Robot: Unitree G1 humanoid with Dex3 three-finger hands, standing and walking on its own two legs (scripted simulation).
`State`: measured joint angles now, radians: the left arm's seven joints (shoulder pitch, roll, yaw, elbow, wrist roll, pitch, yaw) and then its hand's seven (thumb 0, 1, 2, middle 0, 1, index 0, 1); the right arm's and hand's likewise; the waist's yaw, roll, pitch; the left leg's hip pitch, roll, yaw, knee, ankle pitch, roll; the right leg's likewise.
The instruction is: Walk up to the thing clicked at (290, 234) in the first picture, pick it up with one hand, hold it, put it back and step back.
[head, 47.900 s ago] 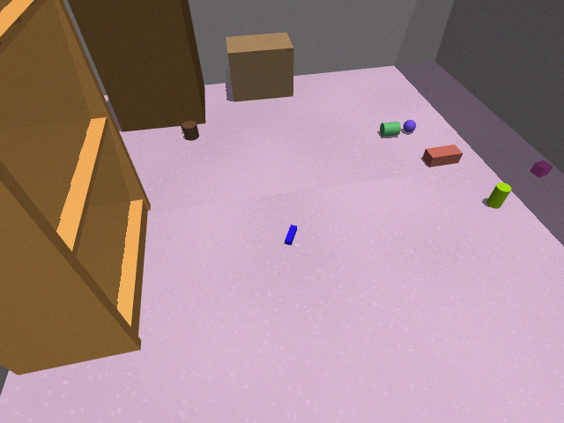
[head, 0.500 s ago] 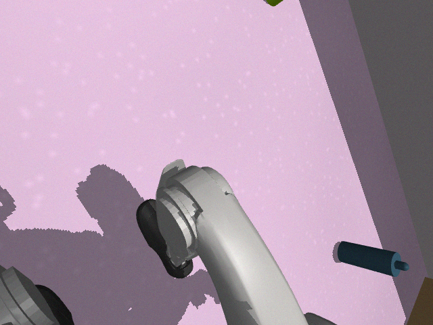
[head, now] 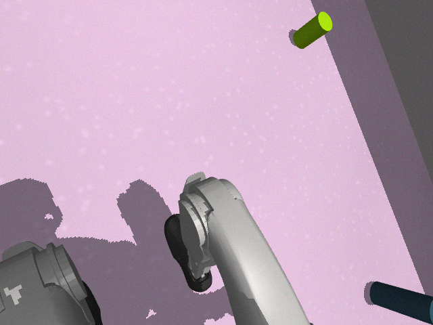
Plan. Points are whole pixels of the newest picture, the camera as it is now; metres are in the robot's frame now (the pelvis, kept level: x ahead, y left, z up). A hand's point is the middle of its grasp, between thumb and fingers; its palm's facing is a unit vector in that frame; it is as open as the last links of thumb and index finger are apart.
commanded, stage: settle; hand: left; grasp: from above
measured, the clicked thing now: out of the picture +0.51 +0.34 -0.25
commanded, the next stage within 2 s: lift in 0.06 s
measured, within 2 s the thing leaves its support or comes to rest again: neither
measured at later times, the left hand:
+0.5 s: hand out of the picture +0.48 +0.33 -0.14, palm faces +0.00 -0.46 -0.89, open 6.6 cm
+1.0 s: hand out of the picture +0.40 +0.31 +0.05, palm faces -0.08 -0.41 -0.91, open 6.6 cm
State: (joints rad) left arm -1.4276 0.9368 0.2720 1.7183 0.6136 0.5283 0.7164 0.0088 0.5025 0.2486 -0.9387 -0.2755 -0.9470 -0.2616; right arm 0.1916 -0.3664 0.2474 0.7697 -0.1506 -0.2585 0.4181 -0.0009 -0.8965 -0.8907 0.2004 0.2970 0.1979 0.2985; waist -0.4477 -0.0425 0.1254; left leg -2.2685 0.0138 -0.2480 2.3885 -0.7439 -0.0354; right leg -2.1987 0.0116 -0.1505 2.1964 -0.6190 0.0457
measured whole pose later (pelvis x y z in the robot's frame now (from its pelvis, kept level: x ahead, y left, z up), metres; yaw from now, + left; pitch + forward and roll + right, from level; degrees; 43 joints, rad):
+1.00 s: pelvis +0.01 -0.02 +0.12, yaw +10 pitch +34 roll -2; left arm -1.01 0.44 0.16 1.32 0.57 0.73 0.47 0.02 0.46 0.26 -0.94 -0.34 -0.96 -0.31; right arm 0.16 -0.30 0.00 0.88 -0.02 -0.18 0.21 0.00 -0.90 -0.89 0.20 0.30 0.20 0.30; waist -0.18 0.08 -0.24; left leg -1.87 0.04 -0.07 1.96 -0.69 -0.05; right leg -1.90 0.00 -0.02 1.92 -0.62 0.00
